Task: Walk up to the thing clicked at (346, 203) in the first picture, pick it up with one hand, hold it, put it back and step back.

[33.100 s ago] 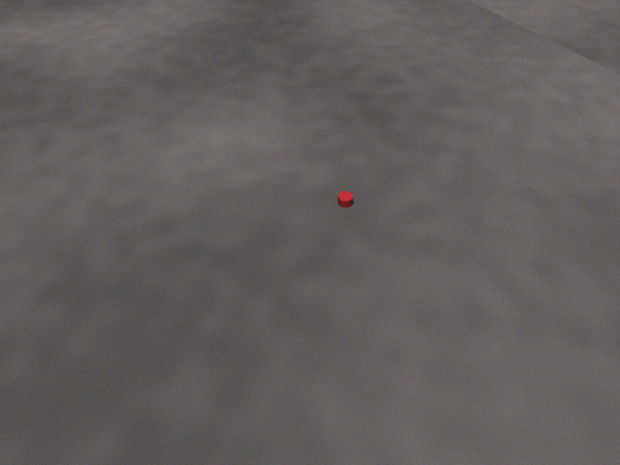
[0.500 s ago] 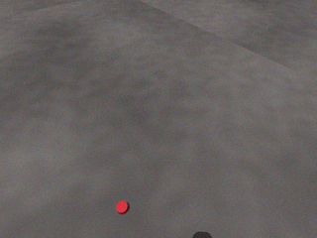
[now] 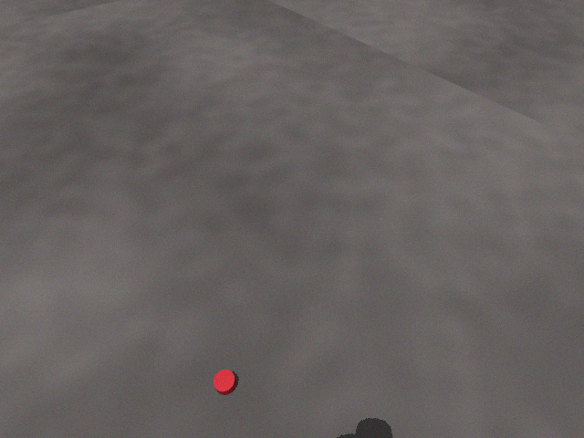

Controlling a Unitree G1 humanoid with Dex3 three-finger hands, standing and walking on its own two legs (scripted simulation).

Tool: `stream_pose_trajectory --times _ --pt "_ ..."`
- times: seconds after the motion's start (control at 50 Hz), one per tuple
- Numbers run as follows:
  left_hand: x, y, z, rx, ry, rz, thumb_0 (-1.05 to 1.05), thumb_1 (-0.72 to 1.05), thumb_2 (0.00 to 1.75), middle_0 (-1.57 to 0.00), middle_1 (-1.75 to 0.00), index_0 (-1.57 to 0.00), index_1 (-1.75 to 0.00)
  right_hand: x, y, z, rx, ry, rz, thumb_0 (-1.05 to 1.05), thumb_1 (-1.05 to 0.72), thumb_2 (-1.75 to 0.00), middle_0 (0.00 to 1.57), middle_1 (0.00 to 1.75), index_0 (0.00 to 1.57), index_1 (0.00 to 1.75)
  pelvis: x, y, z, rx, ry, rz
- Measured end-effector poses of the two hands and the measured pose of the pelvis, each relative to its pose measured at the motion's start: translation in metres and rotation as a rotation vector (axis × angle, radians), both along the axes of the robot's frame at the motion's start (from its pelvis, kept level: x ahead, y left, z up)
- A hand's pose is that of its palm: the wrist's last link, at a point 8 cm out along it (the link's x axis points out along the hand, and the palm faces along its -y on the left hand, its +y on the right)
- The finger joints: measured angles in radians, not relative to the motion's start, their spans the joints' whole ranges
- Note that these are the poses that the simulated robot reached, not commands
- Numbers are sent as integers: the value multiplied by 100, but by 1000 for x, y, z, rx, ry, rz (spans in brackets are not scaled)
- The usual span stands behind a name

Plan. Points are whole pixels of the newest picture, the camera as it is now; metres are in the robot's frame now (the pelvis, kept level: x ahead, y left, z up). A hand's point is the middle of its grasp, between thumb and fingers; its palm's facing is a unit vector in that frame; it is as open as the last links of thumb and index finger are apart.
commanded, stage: stand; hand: left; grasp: from above
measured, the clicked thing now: (225, 382) +0.40 +0.27 -0.76
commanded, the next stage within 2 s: step back in 0.60 s
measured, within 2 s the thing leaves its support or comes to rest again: neither
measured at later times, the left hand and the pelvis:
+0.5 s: hand out of the picture +0.07 +0.24 -0.16, palm faces +0.00 -0.94 -0.33, open 7.4 cm; pelvis +0.00 +0.00 +0.00, yaw +0 degrees
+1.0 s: hand out of the picture +0.09 +0.30 -0.18, palm faces +0.00 -0.93 -0.38, open 7.4 cm; pelvis -0.05 +0.03 -0.02, yaw +0 degrees
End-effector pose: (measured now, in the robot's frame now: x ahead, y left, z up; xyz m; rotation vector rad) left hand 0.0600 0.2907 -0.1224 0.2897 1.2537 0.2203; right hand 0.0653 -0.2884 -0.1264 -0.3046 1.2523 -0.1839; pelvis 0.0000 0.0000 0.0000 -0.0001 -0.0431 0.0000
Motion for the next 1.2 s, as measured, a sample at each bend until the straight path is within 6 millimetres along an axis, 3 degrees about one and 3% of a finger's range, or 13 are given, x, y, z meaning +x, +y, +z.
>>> stream_pose_trajectory --times 0.26,0.6,0.78,0.92,1.0,1.2 --pt "9 -2 2 0 -22 -6 0 90 90 -21 -30 -20 -30 8 -4 2 -4 -18 2 0 -91 -90 20 30 20 30 2 -2 0 0 -3 0" --pt "5 -2 1 0 -2 -7 0 90 90 -21 -30 -20 -30 0 -7 2 -2 8 -5 0 -91 -90 20 30 20 30 4 -4 1 0 4 1" --pt "5 19 -5 38 -29 -4 0 90 90 -21 -30 -20 -30 -1 -16 -4 -33 4 -8 0 -91 -90 20 30 20 30 -21 4 -12 -12 16 11" --pt "23 51 -22 47 -100 -43 0 90 90 -21 -30 -20 -30 -27 -4 -4 -92 -2 -6 0 -91 -90 20 30 20 30 -39 30 -30 -11 19 9" --pt "25 55 -21 48 -125 -53 0 91 90 -21 -30 -20 -30 -52 9 3 -98 32 2 0 -91 -90 20 30 20 30 -53 34 -24 -20 17 5" --pt "-29 41 -20 29 -48 -120 0 91 90 -21 -30 -20 -30 -83 15 5 -82 -70 -25 0 -90 -90 21 30 21 30 -93 32 -20 -15 16 -64"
